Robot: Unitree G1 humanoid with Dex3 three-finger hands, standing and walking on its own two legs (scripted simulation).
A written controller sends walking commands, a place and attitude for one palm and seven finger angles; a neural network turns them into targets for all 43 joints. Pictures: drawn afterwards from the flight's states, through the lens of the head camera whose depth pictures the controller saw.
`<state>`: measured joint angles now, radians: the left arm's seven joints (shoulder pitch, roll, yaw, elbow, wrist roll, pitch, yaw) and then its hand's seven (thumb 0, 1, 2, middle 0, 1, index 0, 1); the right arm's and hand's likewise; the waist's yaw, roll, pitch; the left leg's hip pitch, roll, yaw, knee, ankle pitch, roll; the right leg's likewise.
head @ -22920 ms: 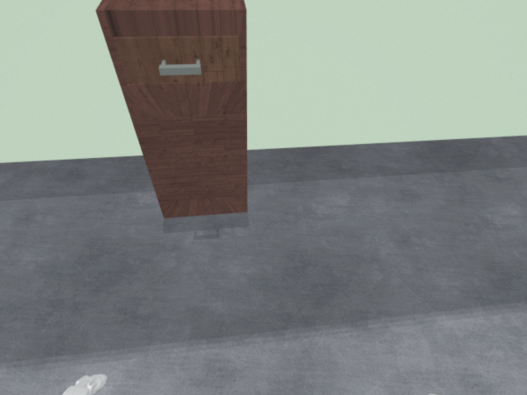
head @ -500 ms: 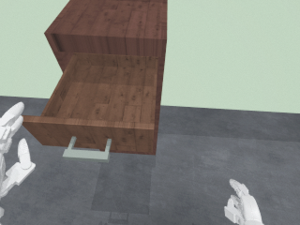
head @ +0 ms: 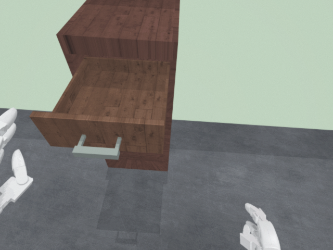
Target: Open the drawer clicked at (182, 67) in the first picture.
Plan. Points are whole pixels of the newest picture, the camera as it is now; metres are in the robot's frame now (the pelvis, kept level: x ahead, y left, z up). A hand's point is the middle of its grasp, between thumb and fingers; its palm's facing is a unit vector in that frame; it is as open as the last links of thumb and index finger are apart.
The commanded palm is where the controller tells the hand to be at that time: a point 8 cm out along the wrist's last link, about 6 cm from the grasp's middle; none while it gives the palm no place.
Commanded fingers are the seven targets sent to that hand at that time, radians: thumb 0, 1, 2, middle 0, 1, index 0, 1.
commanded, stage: step back with the hand held close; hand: left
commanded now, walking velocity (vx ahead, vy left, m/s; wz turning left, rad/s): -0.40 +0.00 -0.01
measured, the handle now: (98, 146) +0.38 +0.21 +0.00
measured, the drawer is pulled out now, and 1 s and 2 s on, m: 0.30 0.30 0.30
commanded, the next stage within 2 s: stop stepping back and stand still in 0.30 s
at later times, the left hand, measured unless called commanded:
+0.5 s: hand out of the picture +0.06 +0.20 +0.16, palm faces +0.30 -0.82 -0.49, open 7.4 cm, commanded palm -0.02 +0.25 +0.19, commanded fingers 0.00 0.90 0.90 -0.20 -0.30 -0.20 -0.30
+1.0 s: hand out of the picture -0.03 +0.21 +0.17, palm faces +0.43 -0.79 -0.45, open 7.4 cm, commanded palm -0.09 +0.25 +0.19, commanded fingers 0.00 0.90 0.90 -0.20 -0.30 -0.20 -0.30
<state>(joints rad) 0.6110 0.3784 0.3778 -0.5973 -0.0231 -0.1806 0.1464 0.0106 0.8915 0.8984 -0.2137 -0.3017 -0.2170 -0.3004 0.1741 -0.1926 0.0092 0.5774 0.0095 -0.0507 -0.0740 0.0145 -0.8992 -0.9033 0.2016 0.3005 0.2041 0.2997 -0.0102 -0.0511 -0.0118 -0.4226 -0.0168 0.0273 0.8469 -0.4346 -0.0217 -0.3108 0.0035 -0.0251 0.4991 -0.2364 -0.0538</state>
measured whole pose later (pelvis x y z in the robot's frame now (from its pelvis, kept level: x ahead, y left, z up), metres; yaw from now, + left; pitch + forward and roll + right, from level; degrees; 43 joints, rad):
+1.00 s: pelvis -0.22 -0.03 -0.01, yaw +1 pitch +0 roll +0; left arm 0.58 0.36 0.36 -0.54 -0.01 -0.22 0.16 0.01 0.89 0.90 -0.21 -0.30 -0.22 -0.30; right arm 0.27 -0.20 0.00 0.67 0.00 -0.12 -0.06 0.01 -0.90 -0.90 0.20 0.30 0.20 0.30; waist -0.01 0.01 -0.04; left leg -0.33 0.01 0.00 0.85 -0.45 0.00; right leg -0.31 0.04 -0.10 0.57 -0.27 -0.10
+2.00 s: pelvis -0.22 +0.01 +0.01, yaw +3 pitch -2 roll +0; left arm 0.19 0.28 0.02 1.11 0.02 0.00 0.02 0.00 0.91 0.90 -0.20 -0.30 -0.20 -0.30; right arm 0.19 -0.24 -0.01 1.09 -0.01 0.01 -0.01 0.01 -0.90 -0.90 0.20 0.30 0.20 0.30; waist 0.00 0.03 0.06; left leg -0.16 -0.02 0.01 0.38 -0.18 0.03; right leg -0.17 0.02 0.02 0.38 -0.18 -0.01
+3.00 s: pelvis -0.19 +0.00 +0.01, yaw +3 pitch -1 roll +0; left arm 0.09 0.33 0.02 1.11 0.02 -0.01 0.01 0.00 0.91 0.90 -0.20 -0.30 -0.21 -0.30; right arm 0.09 -0.32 -0.01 1.10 -0.01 0.00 -0.01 0.01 -0.90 -0.90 0.20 0.30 0.20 0.30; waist -0.01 0.00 0.08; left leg -0.09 -0.01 0.02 0.30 -0.19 0.01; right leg -0.10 0.03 0.03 0.30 -0.18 -0.02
